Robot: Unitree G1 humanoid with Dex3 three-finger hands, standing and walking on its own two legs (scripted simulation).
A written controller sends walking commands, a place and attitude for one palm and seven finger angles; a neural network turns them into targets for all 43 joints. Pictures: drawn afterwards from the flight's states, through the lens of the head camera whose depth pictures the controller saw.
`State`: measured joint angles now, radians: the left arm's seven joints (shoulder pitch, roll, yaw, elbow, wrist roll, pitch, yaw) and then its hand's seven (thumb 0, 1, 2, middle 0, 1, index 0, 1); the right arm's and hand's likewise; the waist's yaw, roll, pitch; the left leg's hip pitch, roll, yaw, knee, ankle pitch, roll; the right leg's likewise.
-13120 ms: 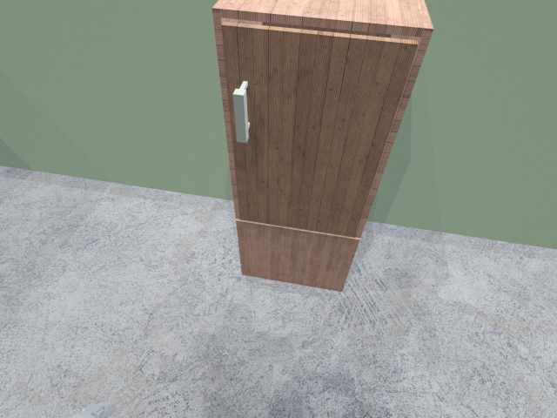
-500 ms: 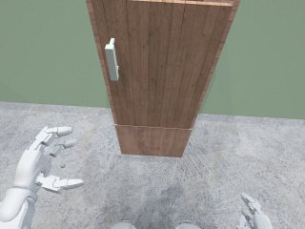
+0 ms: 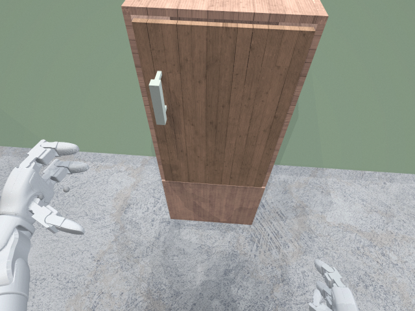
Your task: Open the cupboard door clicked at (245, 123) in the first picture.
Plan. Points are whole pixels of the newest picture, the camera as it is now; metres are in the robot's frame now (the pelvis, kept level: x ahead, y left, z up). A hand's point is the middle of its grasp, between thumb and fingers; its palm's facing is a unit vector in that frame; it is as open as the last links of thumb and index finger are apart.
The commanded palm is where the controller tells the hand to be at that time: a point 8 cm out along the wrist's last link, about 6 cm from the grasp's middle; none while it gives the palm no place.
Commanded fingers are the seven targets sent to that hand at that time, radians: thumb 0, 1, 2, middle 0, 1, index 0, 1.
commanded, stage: raise the hand with hooked fingers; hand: left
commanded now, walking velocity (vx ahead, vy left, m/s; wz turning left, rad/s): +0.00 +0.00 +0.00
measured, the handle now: (160, 98) +0.57 +0.16 +0.08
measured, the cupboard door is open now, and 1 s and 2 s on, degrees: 0 0 0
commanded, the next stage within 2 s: move the hooked fingers beside the handle in 0.52 s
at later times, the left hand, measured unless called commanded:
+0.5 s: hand (74, 186) +0.30 +0.26 +0.09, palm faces +0.02 -1.00 -0.02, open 14.0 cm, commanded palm +0.26 +0.31 +0.10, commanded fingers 0.00 -0.50 0.30 -0.30 -1.20 -0.30 -1.20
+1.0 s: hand (96, 160) +0.36 +0.24 +0.09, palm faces -0.02 -1.00 +0.00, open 14.0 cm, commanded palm +0.33 +0.30 +0.09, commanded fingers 0.00 -0.50 0.30 -0.30 -1.20 -0.30 -1.20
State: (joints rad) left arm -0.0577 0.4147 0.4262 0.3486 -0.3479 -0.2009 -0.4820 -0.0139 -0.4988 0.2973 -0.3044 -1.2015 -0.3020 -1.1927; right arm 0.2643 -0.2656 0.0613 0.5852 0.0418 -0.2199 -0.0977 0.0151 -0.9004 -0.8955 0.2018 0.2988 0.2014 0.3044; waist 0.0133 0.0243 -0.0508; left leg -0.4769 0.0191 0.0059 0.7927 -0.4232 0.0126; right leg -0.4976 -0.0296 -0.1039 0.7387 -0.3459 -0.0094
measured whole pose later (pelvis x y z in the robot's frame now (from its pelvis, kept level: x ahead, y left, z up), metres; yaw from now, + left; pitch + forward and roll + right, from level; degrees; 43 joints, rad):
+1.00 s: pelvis -0.01 +0.00 +0.00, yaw -1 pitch +8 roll -1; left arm -0.34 0.44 0.41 0.64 -0.29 -0.21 -0.47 -0.01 -0.50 0.29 -0.30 -1.20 -0.30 -1.20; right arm 0.28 -0.28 0.06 0.59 0.04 -0.17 -0.10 0.01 -0.90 -0.90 0.20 0.30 0.20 0.30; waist -0.03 0.01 -0.05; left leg -0.51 0.02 0.02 0.77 -0.40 0.01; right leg -0.54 -0.02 -0.09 0.73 -0.33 -0.02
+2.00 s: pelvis +0.00 +0.01 -0.01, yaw -3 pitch +17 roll -2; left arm -0.86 0.61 0.46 1.16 -0.15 -0.33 -0.41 -0.01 -0.50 0.30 -0.30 -1.20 -0.30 -1.20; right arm 0.41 -0.28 0.04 0.63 0.01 0.01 -0.05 0.01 -0.90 -0.90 0.20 0.30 0.20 0.30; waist -0.15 0.00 -0.07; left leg -0.74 0.04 0.04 0.88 -0.44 0.02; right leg -0.77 -0.01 -0.07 0.80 -0.33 0.00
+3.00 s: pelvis +0.00 +0.00 -0.02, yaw -2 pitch +19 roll -3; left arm -0.96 0.61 0.44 1.23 -0.09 -0.34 -0.34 -0.01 -0.50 0.29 -0.30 -1.20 -0.30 -1.20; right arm 0.38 -0.28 0.05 0.60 -0.01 0.07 -0.03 0.01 -0.90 -0.90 0.20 0.30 0.20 0.30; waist -0.17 0.01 -0.07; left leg -0.80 0.05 0.02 0.91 -0.45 0.02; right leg -0.82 0.00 -0.08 0.82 -0.34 -0.01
